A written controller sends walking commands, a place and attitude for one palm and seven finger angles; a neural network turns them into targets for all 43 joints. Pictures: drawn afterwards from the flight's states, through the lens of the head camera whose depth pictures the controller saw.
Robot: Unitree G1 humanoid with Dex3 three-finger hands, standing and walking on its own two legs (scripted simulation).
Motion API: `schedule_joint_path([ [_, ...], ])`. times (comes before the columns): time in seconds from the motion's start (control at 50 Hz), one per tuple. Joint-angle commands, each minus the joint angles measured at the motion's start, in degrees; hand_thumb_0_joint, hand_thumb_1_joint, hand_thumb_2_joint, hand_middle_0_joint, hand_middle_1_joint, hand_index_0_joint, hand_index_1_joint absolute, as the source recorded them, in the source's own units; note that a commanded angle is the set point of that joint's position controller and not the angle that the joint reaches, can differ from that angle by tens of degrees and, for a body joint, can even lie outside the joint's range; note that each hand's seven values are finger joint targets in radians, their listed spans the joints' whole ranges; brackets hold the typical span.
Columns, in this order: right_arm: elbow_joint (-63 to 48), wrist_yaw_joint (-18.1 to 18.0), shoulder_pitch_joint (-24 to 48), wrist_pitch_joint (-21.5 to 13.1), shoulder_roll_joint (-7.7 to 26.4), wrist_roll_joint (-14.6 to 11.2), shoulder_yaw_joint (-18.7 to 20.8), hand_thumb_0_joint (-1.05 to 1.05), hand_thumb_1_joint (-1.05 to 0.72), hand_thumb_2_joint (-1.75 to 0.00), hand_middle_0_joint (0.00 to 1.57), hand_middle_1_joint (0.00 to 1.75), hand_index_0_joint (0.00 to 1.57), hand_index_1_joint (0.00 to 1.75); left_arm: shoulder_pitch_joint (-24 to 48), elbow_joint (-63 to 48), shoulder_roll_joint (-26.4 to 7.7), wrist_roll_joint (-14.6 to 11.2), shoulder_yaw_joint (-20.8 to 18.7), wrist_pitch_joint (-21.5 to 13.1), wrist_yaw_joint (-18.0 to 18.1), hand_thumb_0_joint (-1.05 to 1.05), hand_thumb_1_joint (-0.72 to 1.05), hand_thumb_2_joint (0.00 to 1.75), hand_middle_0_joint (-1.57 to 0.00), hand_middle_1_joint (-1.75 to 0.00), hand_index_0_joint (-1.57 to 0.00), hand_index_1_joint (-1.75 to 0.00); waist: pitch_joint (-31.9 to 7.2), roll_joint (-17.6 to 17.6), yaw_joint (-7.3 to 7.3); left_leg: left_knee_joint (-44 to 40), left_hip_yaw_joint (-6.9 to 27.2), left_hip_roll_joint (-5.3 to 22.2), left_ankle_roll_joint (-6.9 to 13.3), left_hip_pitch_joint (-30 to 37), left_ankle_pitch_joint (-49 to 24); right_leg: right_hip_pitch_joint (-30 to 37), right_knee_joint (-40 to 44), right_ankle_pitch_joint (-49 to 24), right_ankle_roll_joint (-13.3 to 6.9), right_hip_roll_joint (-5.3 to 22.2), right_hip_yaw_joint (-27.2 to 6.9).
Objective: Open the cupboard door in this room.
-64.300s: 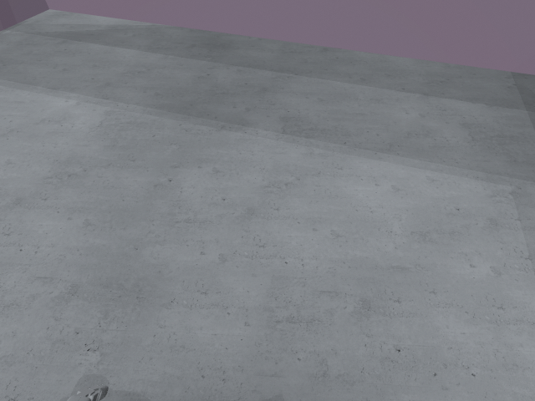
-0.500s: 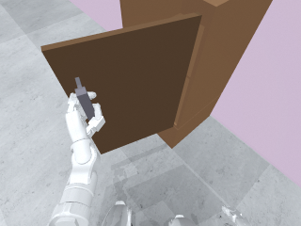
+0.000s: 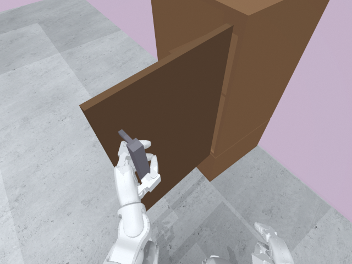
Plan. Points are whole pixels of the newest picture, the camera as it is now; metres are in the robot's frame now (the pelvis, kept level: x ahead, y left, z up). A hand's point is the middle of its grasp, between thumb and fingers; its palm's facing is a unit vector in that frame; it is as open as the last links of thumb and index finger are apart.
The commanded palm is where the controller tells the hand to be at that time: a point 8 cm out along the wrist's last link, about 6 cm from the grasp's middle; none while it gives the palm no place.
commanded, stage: open thumb and fingers to let go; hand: left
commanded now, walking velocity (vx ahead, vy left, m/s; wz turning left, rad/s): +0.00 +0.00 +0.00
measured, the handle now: (135, 158) +0.34 +0.11 +0.05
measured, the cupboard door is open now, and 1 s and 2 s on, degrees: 96 96 96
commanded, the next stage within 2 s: slide the hand sideways off the handle in 0.68 s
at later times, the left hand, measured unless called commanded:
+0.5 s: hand (148, 169) +0.32 +0.08 +0.05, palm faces +0.26 -0.96 +0.02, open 13.9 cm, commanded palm +0.27 +0.13 +0.04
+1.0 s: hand (142, 184) +0.28 +0.09 +0.04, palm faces -0.24 -0.97 -0.01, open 16.0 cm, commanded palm +0.27 +0.13 +0.04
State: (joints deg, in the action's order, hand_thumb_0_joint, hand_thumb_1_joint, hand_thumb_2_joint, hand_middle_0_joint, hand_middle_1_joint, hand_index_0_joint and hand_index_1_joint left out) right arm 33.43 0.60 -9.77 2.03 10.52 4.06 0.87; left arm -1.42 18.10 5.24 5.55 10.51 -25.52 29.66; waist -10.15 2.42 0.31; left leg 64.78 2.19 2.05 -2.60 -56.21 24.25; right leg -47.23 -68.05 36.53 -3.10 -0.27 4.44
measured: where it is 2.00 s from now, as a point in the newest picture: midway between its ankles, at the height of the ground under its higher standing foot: outside the picture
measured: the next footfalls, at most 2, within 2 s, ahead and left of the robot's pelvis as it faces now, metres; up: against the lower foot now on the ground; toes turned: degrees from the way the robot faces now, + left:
none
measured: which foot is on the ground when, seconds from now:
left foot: down 0.00-1.00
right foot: down 0.00-1.00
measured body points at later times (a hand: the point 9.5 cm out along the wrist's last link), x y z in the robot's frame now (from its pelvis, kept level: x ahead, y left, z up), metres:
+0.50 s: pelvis +0.00 +0.01 +0.00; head +0.06 +0.00 +0.45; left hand +0.30 +0.13 +0.05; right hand +0.15 -0.22 -0.12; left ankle +0.07 +0.15 -0.64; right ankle -0.03 -0.08 -0.64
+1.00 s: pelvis -0.01 +0.04 +0.00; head +0.05 +0.03 +0.45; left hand +0.29 +0.14 +0.05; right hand +0.15 -0.20 -0.10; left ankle +0.07 +0.15 -0.64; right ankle -0.03 -0.08 -0.64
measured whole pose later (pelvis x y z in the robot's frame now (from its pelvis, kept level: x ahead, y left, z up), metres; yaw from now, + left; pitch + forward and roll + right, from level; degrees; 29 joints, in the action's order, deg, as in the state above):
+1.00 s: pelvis -0.01 +0.04 +0.00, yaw -1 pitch +15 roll -2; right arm 29.9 0.0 -12.4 3.4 12.4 0.2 0.0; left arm -0.4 16.5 -5.4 -4.9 11.7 -23.5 -1.7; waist -8.8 3.6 0.8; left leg 65.9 1.4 1.4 0.1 -56.3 24.4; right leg -46.1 -66.3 34.9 -0.4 0.4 3.6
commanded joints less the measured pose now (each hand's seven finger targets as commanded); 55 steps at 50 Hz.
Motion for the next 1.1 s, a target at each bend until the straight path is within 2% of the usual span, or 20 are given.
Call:
schedule_joint_path([
  [0.0, -7.2, -0.69, 1.98, -2.11, 4.67, -0.24, 1.52, 0.0, -0.9, -0.9, 0.2, 0.3, 0.2, 0.3, 12.79, -11.26, -0.9, -1.87, -2.55, -3.09, -1.32, 0.0, 0.34, 0.66, -0.36, -1.29, -0.36, -1.29, -14.46, -9.07, 1.44, -4.22, -1.45, -2.53, 3.24, 12.7, -6.79, 6.81, 16.86, -26.07, 3.93, 2.2, -8.43],
  [0.12, -6.91, -0.52, 1.37, -1.81, 5.23, -0.35, 1.66, 0.0, -0.9, -0.9, 0.2, 0.3, 0.2, 0.3, 13.25, -10.48, -1.07, -3.68, -3.1, -3.65, -4.06, 0.0, -0.08, 0.48, -0.33, -1.24, -0.33, -1.24, -13.25, -8.77, 1.61, -4.29, -1.31, -2.47, 3.29, 12.4, -7.23, 6.74, 16.56, -28.69, 4.29, 2.37, -8.27],
  [0.24, -7.22, 0.06, 0.72, -1.7, 5.48, -0.5, 2.08, 0.0, -0.9, -0.9, 0.2, 0.3, 0.2, 0.3, 10.36, -10.71, -0.86, -3.16, -2.92, -4.56, -3.87, 0.0, -0.5, 0.3, -0.3, -1.2, -0.3, -1.2, -13.81, -8.01, 0.93, -4.78, -1.53, -2.43, 3.3, 13.48, -8.74, 6.31, 15.17, -29.57, 3.71, 1.68, -6.44],
  [0.28, -7.28, 0.06, 0.23, -1.58, 5.68, -0.31, 2.24, 0.0, -0.9, -0.9, 0.2, 0.3, 0.2, 0.3, 9.34, -10.53, -1.21, -2.45, -3.33, -4.46, -3.24, 0.0, -0.5, 0.3, -0.3, -1.2, -0.3, -1.2, -14.38, -9.01, 0.75, -4.61, -1.47, -2.34, 3.44, 13.76, -9.53, 6.07, 14.75, -30.05, 3.63, 1.3, -6.11],
  [0.38, -7.31, -0.02, 0.33, -1.28, 5.77, -0.24, 2.23, 0.0, -0.9, -0.9, 0.2, 0.3, 0.2, 0.3, 11.32, -10.18, 0.03, -1.67, -1.97, -3.81, -2.23, 0.0, -0.5, 0.3, -0.26, -0.95, -0.26, -0.95, -13.77, -8.31, 1.38, -4.9, -1.59, -2.19, 3.56, 14.51, -9.08, 4.25, 14.71, -26.64, 3.15, 0.7, -5.0],
  [0.5, -7.63, 0.03, 1.0, -1.21, 5.61, -0.28, 2.16, 0.0, -0.9, -0.9, 0.2, 0.3, 0.2, 0.3, 11.04, -10.49, 1.06, -1.73, -1.38, -3.04, -1.39, 0.0, -0.5, 0.3, -0.21, -0.65, -0.21, -0.65, -15.02, -6.32, 0.6, -5.56, -1.59, -2.03, 3.42, 16.33, -10.12, 3.57, 14.07, -24.93, 2.37, -0.05, -3.59],
  [0.54, -7.64, 0.07, 1.0, -1.19, 5.6, -0.29, 2.09, 0.0, -0.9, -0.9, 0.2, 0.3, 0.2, 0.3, 12.29, -10.21, 1.93, -1.54, -0.66, -2.67, -0.97, 0.0, -0.5, 0.3, -0.19, -0.55, -0.19, -0.55, -14.46, -6.76, 1.12, -5.81, -1.41, -1.93, 3.38, 16.75, -9.72, 2.89, 14.08, -23.85, 2.32, -0.32, -3.03],
  [0.58, -7.93, 0.09, 0.96, -1.15, 5.63, -0.18, 1.99, 0.0, -0.9, -0.9, 0.2, 0.3, 0.2, 0.3, 10.67, -10.32, 1.23, -1.4, -1.55, -2.4, -0.69, 0.0, -0.5, 0.3, -0.18, -0.45, -0.18, -0.45, -14.4, -6.43, 0.33, -6.06, -1.35, -1.79, 3.26, 16.73, -9.94, 3.06, 13.97, -23.16, 2.07, -0.62, -2.81],
  [0.64, -8.06, 0.23, 1.77, -1.3, 5.38, -0.23, 1.84, 0.0, -0.9, -0.9, 0.2, 0.3, 0.2, 0.3, 12.77, -10.73, 3.09, -1.46, -0.1, -2.24, -0.18, 0.0, -0.5, 0.3, -0.15, -0.3, -0.15, -0.3, -14.23, -5.47, 0.85, -6.2, -1.12, -1.77, 3.18, 17.29, -8.87, 1.82, 13.89, -21.08, 1.98, -0.7, -2.35],
  [0.76, -7.65, 0.17, 2.77, -1.19, 5.37, -0.16, 1.45, 0.0, -0.9, -0.9, 0.2, 0.3, 0.2, 0.3, 15.95, -8.58, 3.12, -1.6, -0.69, -1.4, 0.84, 0.0, -0.5, 0.3, -0.15, -0.3, -0.15, -0.3, -12.79, -5.97, 1.24, -6.46, -0.61, -1.77, 3.11, 16.68, -6.75, 0.26, 14.15, -17.58, 1.87, -0.92, -1.92],
  [0.78, -6.66, 0.31, -1.16, -0.62, 7.76, -0.29, 1.46, 0.0, -0.9, -0.9, 0.2, 0.3, 0.2, 0.3, 14.98, -8.47, -5.32, 6.02, 9.05, -3.59, -11.39, 0.0, -0.5, 0.3, -0.15, -0.3, -0.15, -0.3, -10.88, -8.73, 6.57, -4.56, -0.69, -2.03, 4.03, 16.38, -6.54, -3.08, 13.22, -20.55, 2.21, -0.68, -2.97],
  [0.8, -8.36, -0.02, -1.28, -0.44, 7.46, -0.87, 2.48, 0.0, -0.9, -0.9, 0.2, 0.3, 0.2, 0.3, 18.0, -13.67, -9.09, 3.9, 4.95, -5.81, -18.07, 0.0, -0.5, 0.3, -0.15, -0.3, -0.15, -0.3, -16.09, -4.92, 4.03, -4.12, -0.71, -2.05, 4.2, 17.63, -8.03, -1.12, 12.59, -22.7, 1.58, -0.07, -3.81],
  [0.82, -9.1, -0.26, -0.9, -0.43, 7.54, -1.48, 2.29, 0.0, -0.9, -0.9, 0.2, 0.3, 0.2, 0.3, 16.95, -14.32, -9.2, 2.54, 6.12, -6.41, -23.3, 0.0, -0.5, 0.3, -0.15, -0.3, -0.15, -0.3, -17.95, -2.3, 3.63, -4.36, -0.69, -2.2, 4.14, 20.03, -8.64, -1.07, 12.33, -23.05, 1.34, -0.16, -4.03],
  [0.86, -10.79, -0.6, -0.72, -0.77, 7.53, -3.11, 1.83, 0.0, -0.9, -0.9, 0.2, 0.3, 0.2, 0.3, 14.14, -13.9, -7.75, -3.72, 6.93, -5.27, -31.92, 0.0, -0.5, 0.3, -0.15, -0.3, -0.15, -0.3, -15.31, -1.91, 4.16, -5.57, -0.08, -2.04, 4.02, 21.62, -7.05, -1.78, 13.51, -20.1, 1.3, -0.4, -3.13],
  [0.88, -11.67, -0.66, -0.63, -0.99, 7.66, -3.84, 1.48, 0.0, -0.9, -0.9, 0.2, 0.3, 0.2, 0.3, 13.93, -14.23, -5.8, -7.78, 6.95, -3.77, -34.26, 0.0, -0.5, 0.3, -0.15, -0.3, -0.15, -0.3, -14.51, -0.91, 4.12, -6.47, 0.17, -1.98, 4.04, 22.34, -6.25, -1.5, 14.26, -18.57, 1.21, -0.68, -2.89],
  [0.9, -11.83, -0.94, -0.11, -1.2, 7.75, -4.27, 1.33, 0.0, -0.9, -0.9, 0.2, 0.3, 0.2, 0.3, 12.71, -13.31, -5.24, -10.8, 5.05, -2.47, -34.89, 0.0, -0.5, 0.3, -0.15, -0.3, -0.15, -0.3, -12.89, -3.12, 3.81, -7.07, 0.5, -1.66, 3.9, 22.09, -5.28, -1.7, 14.72, -17.16, 1.39, -0.84, -2.16],
  [0.94, -12.42, -1.07, -0.03, -1.64, 8.06, -4.51, 1.13, 0.0, -0.9, -0.9, 0.2, 0.3, 0.2, 0.3, 11.5, -13.63, -3.97, -13.93, 2.88, -0.52, -33.67, 0.0, -0.5, 0.3, -0.15, -0.3, -0.15, -0.3, -11.67, -4.95, 2.99, -7.96, 1.1, -1.56, 3.79, 21.01, -4.08, -1.37, 14.79, -15.27, 1.57, -1.01, -1.2],
  [0.98, -13.04, -0.85, 0.12, -2.02, 8.26, -4.26, 1.38, 0.0, -0.9, -0.9, 0.2, 0.3, 0.2, 0.3, 9.1, -15.76, -5.88, -13.42, 0.46, -0.66, -31.19, 0.0, -0.5, 0.3, -0.15, -0.3, -0.15, -0.3, -12.43, -5.32, 1.65, -8.01, 1.21, -1.43, 3.6, 20.92, -5.12, -1.34, 13.62, -15.33, 1.47, -1.1, -0.89],
  [1.0, -13.57, -0.49, 0.12, -2.23, 7.94, -4.0, 1.58, 0.0, -0.9, -0.9, 0.2, 0.3, 0.2, 0.3, 7.51, -17.92, -5.97, -12.4, 0.55, -1.24, -30.04, 0.0, -0.5, 0.3, -0.15, -0.3, -0.15, -0.3, -13.63, -3.5, 1.08, -7.98, 1.18, -1.39, 3.37, 21.63, -6.13, -1.7, 12.65, -15.78, 1.36, -0.93, -0.61],
  [1.08, -14.89, 0.86, -0.57, -2.22, 7.74, -3.12, 1.89, 0.0, -0.9, -0.9, 0.2, 0.3, 0.2, 0.3, 1.16, -21.17, -7.99, -7.75, 1.2, -3.03, -27.34, 0.0, -0.5, 0.3, -0.15, -0.3, -0.15, -0.3, -12.94, -3.51, 0.66, -6.79, 1.24, -1.33, 3.37, 19.34, -6.71, -2.99, 10.4, -15.52, 1.05, -0.98, -0.71],
])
